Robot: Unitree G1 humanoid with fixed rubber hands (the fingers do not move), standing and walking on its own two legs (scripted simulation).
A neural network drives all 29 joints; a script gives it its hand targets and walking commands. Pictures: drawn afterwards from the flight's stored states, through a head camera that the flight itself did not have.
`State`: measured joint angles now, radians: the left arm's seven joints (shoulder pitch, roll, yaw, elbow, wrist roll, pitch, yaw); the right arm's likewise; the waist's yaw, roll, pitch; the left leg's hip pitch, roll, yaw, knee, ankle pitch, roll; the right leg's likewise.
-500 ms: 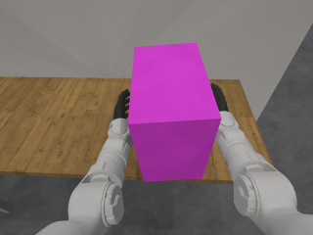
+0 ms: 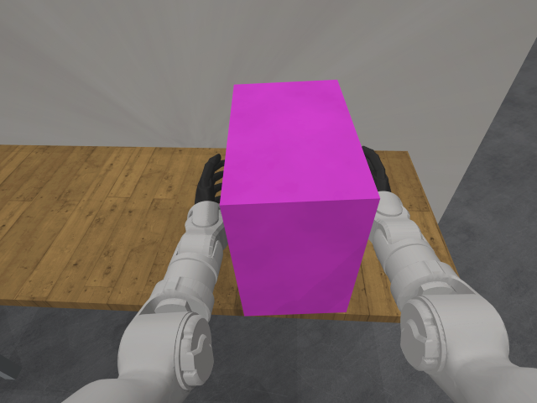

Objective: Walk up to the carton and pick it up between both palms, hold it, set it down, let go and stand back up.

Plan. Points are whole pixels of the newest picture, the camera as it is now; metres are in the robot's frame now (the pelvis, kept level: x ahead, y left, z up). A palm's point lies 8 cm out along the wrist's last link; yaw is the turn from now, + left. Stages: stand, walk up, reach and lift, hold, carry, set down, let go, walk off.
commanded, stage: reach and lift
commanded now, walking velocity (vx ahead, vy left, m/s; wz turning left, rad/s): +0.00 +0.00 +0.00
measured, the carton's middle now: (290, 199) +0.43 +0.01 +0.08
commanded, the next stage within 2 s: none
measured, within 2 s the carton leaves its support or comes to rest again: neither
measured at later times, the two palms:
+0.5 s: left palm (194, 181) +0.37 +0.15 +0.17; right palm (379, 174) +0.39 -0.12 +0.17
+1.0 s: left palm (188, 175) +0.36 +0.15 +0.19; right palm (381, 169) +0.38 -0.12 +0.19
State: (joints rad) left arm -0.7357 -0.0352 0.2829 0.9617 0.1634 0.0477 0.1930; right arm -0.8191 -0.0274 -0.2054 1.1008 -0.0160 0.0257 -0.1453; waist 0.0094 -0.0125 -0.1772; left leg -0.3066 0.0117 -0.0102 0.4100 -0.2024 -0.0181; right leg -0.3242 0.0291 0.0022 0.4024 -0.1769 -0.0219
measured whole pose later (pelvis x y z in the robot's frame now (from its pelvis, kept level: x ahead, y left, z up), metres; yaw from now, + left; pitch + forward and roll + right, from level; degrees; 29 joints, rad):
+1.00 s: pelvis -0.02 +0.00 +0.00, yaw +0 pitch +4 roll +0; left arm -0.77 -0.03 0.28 0.59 0.16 0.48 0.15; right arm -0.86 -0.01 -0.21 0.82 0.07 0.35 -0.18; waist 0.00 -0.01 -0.20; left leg -0.31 0.01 -0.02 0.41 -0.17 -0.02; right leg -0.31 0.03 -0.01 0.37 -0.13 -0.02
